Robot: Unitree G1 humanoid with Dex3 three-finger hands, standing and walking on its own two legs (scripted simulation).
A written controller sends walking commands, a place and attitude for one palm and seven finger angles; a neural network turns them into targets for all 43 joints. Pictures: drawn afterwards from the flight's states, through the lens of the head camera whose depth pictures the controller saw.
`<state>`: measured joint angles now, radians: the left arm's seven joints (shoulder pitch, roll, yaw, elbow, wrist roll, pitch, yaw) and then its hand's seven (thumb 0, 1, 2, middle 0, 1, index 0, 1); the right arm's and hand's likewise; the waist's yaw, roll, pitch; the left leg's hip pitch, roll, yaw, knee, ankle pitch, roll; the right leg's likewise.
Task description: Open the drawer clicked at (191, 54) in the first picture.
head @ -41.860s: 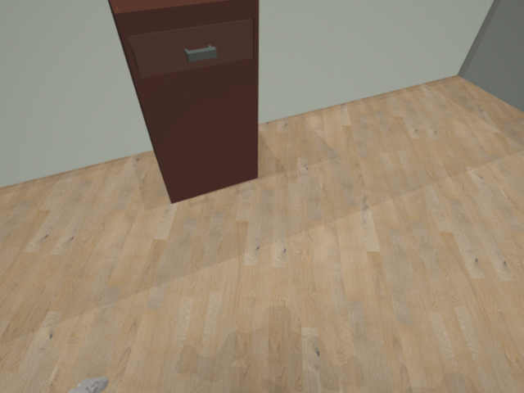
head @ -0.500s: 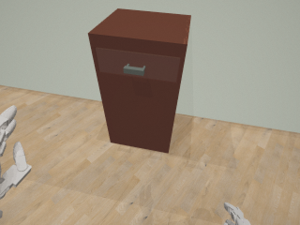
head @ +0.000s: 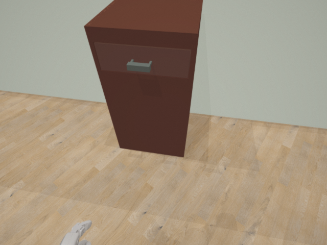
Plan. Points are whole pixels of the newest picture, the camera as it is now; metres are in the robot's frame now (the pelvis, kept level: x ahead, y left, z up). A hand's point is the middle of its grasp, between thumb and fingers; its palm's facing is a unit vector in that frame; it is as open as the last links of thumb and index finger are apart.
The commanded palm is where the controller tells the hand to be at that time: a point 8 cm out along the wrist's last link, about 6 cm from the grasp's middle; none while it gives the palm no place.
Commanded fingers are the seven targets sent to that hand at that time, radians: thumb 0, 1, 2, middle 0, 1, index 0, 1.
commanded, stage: let the arm hang, fingers relaxed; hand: left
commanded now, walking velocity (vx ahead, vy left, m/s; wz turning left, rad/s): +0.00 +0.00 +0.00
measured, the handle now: (140, 64) +0.85 +0.12 +0.00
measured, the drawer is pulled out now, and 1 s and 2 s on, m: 0.00 0.00 0.00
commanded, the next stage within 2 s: look to check the result in 0.88 s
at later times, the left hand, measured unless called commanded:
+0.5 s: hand out of the picture +0.02 +0.23 -0.13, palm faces +0.01 -0.94 -0.34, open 7.4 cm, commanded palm none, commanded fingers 0.00 0.90 0.90 -0.20 -0.30 -0.20 -0.30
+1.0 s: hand out of the picture +0.07 +0.23 -0.13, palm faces -0.04 -0.94 -0.33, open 7.4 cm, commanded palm none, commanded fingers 0.00 0.90 0.90 -0.20 -0.30 -0.20 -0.30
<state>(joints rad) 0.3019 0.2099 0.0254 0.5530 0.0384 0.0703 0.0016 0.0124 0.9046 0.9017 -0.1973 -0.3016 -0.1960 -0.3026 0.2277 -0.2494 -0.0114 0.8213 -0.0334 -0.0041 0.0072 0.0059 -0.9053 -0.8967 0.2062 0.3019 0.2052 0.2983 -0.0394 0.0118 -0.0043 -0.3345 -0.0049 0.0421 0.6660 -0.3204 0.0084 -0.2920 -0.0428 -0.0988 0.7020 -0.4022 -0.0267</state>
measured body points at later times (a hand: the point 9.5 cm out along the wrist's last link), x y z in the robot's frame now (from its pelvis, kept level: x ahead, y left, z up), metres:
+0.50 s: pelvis -0.01 -0.01 +0.02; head +0.00 -0.02 +0.47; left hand +0.02 +0.28 -0.11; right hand +0.04 -0.26 -0.13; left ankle +0.02 +0.12 -0.72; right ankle -0.01 -0.10 -0.72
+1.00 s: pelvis -0.01 -0.01 +0.03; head +0.01 -0.01 +0.48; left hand +0.07 +0.28 -0.11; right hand +0.02 -0.30 -0.12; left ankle +0.02 +0.12 -0.72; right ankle -0.01 -0.10 -0.72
